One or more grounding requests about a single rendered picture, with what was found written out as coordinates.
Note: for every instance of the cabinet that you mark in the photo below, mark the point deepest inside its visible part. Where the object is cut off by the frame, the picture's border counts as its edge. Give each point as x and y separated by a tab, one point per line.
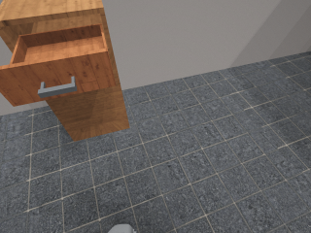
83	115

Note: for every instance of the handle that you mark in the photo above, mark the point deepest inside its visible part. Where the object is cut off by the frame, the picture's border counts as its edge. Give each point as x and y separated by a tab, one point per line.
56	90

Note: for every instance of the drawer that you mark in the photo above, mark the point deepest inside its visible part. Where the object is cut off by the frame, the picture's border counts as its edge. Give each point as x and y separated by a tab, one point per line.
54	57

